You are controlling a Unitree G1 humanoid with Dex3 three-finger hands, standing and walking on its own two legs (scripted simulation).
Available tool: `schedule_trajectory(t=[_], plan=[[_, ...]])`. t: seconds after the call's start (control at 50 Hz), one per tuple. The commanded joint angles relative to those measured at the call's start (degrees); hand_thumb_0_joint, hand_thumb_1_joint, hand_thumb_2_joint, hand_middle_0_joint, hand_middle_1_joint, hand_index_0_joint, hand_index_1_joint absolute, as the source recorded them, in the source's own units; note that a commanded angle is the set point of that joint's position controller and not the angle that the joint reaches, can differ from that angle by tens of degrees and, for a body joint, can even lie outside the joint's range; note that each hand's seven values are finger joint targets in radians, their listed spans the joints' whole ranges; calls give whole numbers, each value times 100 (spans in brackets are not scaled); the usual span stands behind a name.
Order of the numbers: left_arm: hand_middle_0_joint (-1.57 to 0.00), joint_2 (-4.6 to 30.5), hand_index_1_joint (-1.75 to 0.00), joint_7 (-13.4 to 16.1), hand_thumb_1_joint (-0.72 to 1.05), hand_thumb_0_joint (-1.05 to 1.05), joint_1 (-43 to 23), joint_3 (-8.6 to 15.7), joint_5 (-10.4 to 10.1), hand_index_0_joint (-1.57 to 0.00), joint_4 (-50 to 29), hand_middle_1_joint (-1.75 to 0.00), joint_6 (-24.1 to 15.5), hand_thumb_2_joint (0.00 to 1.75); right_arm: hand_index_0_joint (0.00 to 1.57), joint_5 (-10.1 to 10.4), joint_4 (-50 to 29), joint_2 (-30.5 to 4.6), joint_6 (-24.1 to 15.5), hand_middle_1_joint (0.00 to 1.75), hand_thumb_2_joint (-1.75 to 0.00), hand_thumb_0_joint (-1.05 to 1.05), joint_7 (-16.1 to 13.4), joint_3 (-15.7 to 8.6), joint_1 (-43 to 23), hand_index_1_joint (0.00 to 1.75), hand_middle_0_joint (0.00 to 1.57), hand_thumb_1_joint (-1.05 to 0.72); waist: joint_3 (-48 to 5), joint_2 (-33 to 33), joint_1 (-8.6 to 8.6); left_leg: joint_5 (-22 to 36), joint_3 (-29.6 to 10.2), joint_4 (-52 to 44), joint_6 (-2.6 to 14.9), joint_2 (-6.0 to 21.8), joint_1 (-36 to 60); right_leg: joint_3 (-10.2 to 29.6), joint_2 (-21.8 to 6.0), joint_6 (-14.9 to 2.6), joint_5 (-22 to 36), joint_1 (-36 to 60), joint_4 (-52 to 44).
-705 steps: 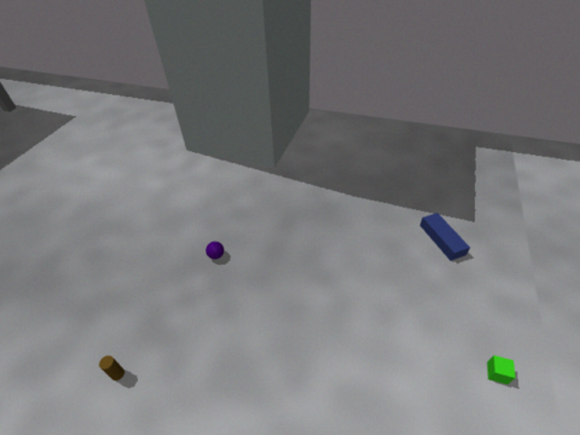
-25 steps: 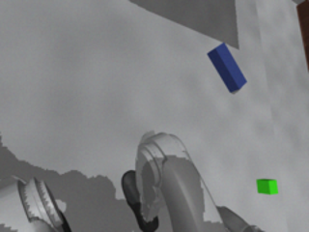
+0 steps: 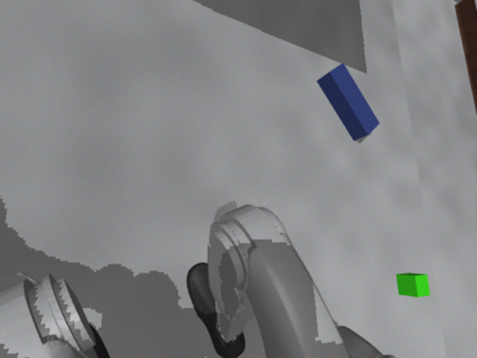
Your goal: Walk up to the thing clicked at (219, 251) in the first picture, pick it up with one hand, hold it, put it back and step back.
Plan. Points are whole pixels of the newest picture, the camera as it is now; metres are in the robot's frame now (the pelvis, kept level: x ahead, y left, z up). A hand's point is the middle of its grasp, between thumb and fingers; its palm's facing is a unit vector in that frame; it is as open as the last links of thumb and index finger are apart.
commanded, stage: close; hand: left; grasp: from above
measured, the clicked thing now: out of the picture +0.44 +0.35 -0.26
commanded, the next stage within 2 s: settle in 0.36 s
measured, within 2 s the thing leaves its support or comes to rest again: leaves its support in 0.76 s
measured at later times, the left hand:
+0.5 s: hand out of the picture +0.42 +0.35 -0.24, palm faces -0.43 -0.19 -0.89, open 9.6 cm
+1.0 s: hand out of the picture +0.42 +0.37 -0.18, palm faces -0.38 -0.14 -0.91, open 9.6 cm
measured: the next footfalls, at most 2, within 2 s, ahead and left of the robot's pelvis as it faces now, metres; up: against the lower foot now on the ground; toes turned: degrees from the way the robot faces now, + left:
none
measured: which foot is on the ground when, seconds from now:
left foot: down 0.00-1.00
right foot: down 0.00-1.00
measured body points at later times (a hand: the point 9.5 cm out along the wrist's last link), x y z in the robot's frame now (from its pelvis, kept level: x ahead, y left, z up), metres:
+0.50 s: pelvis +0.00 +0.00 +0.00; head +0.27 +0.13 +0.34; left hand +0.44 +0.35 -0.19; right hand +0.08 -0.25 -0.07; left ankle +0.06 +0.13 -0.26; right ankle +0.11 -0.11 -0.26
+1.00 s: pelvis +0.01 +0.00 +0.01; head +0.24 +0.12 +0.38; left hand +0.44 +0.37 -0.13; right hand +0.10 -0.26 -0.07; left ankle +0.06 +0.13 -0.26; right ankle +0.11 -0.11 -0.26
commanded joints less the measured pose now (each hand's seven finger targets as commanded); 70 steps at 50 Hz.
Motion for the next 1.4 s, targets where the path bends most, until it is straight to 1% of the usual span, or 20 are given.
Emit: schedule_trajectory(t=[0.0,0.1,0.14,0.24,0.38,0.4,0.5,0.6,0.7,0.78,0.8,0.84,0.86,0.9,0.92,1.04,1.1,1.16,1.28,1.38], plan=[[-58,1310,-75,199,25,0,-1161,-5,6,-63,-426,-80,69,61,20,-10,49,-1905,-53,30,-90,0,-60,-609,979,30,20,-89,-3310,2916,-181,1020,480,-1526,-46,52,2767,-438,288,-286,1317,1692,-1127],[-69,1472,-77,158,39,0,-1221,76,-36,-74,-505,-82,63,66,20,8,42,-1883,-58,30,-90,0,-84,-581,935,30,20,-89,-3532,2824,-111,980,486,-1504,-22,42,2782,-416,271,-267,1277,1775,-1184],[-72,1430,-75,133,43,0,-1249,-29,-21,-77,-417,-80,64,65,20,20,35,-1850,-66,30,-90,0,-88,-554,927,30,20,-89,-3333,2702,-179,863,526,-1446,3,33,2625,-378,256,-249,1201,1707,-1181],[-78,1500,-74,161,51,0,-1264,49,-45,-83,-525,-79,38,64,20,-20,30,-1864,-10,30,-90,0,-114,-536,943,30,20,-89,-3703,2731,-121,1223,556,-1389,14,45,2723,-356,299,-231,1551,2024,-1244],[-88,1201,-74,95,63,0,-1085,-112,-82,-92,-259,-78,59,66,20,-49,40,-1784,-15,30,-90,0,-95,-542,948,30,20,-89,-3373,2715,-181,1079,541,-1426,3,30,2670,-383,280,-250,1429,1843,-1186],[-88,1316,-74,119,63,0,-1129,-2,-136,-92,-541,-78,42,67,20,-49,65,-1836,3,30,-90,0,-109,-552,951,30,20,-89,-3653,2777,-90,1208,521,-1470,-16,41,2784,-412,301,-251,1496,1976,-1215],[-93,1228,-77,57,62,0,-1223,-129,-128,-98,-502,-81,73,75,20,-33,43,-1782,-6,30,-90,0,-87,-527,960,30,20,-90,-3548,2811,-158,1183,506,-1438,-22,39,2802,-411,272,-248,1514,1874,-1148],[-95,1453,-77,-59,62,0,-1195,124,-246,-99,-894,-80,154,76,20,28,69,-1750,47,30,-90,0,-121,-627,1012,30,20,-91,-3971,3125,78,1201,581,-1515,-36,17,2887,-325,262,-291,1480,1994,-1190],[-99,1414,-76,-129,67,0,-1234,249,-204,-102,-1530,-79,135,78,20,74,115,-1764,96,30,-90,0,-83,-797,1080,30,20,-91,-4186,3423,81,1434,539,-1590,-98,20,3154,-372,216,-326,1649,1838,-1041],[-103,1241,-74,-253,72,0,-1124,326,-288,-106,-2122,-77,155,78,20,197,144,-1729,164,30,-90,0,-81,-1063,1159,30,20,-90,-4445,3566,239,1455,680,-1635,-78,2,3160,-244,221,-349,1662,1828,-1161],[-103,885,-75,-334,71,0,-1111,102,-303,-105,-2087,-77,181,78,20,229,132,-1692,159,30,-90,0,-61,-1109,1166,30,20,-91,-4325,3518,172,1390,700,-1654,-86,-20,3149,-246,191,-350,1619,1694,-1183],[-102,716,-74,-446,71,0,-1100,-1,-335,-105,-2528,-77,217,76,20,299,113,-1654,206,30,-90,0,-55,-1214,1174,30,20,-90,-4629,3688,316,1495,742,-1736,-94,-33,3288,-186,197,-366,1679,1761,-1220],[-101,859,-74,-495,71,0,-893,155,-352,-104,-2394,-77,272,74,20,358,215,-1647,247,30,-90,0,-51,-1301,1275,30,20,-91,-4669,3589,417,1495,737,-1727,-83,-23,3287,-153,196,-374,1644,1691,-1204],[-99,224,-75,-681,69,0,-1062,-256,-480,-103,-2676,-78,333,75,20,437,127,-1526,280,30,-90,0,-18,-1345,1254,30,20,-90,-4747,3473,418,1602,741,-1854,-92,-62,3382,-162,150,-371,1718,1582,-1236],[-98,323,-76,-756,68,0,-964,-169,-479,-102,-2436,-80,402,76,20,481,231,-1587,337,30,-90,0,-30,-1424,1309,30,20,-91,-4721,3431,420,1526,726,-1916,-82,-62,3349,-152,142,-371,1653,1517,-1264],[-104,87,-77,-1209,71,0,-1178,-396,-522,-107,-2474,-79,563,80,20,655,147,-1494,561,30,-90,0,-105,-1496,1440,30,20,-91,-4460,2591,451,1128,823,-2008,59,-136,2907,20,90,-341,1349,1519,-1538],[-104,195,-78,-1368,70,0,-1232,-318,-579,-106,-2627,-80,555,81,20,708,101,-1412,655,30,-90,0,-163,-1495,1444,30,20,-91,-4636,2430,579,1115,921,-2065,90,-183,2854,126,75,-333,1281,1816,-1673],[-101,352,-77,-1540,68,0,-1395,-299,-544,-104,-2683,-80,488,77,20,747,37,-1345,764,30,-90,0,-262,-1487,1415,30,20,-91,-4586,2237,551,940,997,-2058,116,-212,2634,281,96,-364,946,1968,-1800],[-99,451,-77,-1669,68,0,-1552,-216,-527,-103,-2975,-80,348,76,20,749,5,-1266,899,30,-90,0,-484,-1524,1399,30,20,-90,-4742,2328,608,868,1070,-2101,80,-239,2786,394,72,-397,714,1945,-1946],[-102,382,-80,-1697,69,0,-1572,-237,-469,-104,-3227,-82,326,85,20,821,19,-1236,1014,30,-90,0,-606,-1599,1515,30,20,-91,-5071,2632,683,1034,1061,-2366,50,-255,3240,295,9,-410,1040,1890,-1892]])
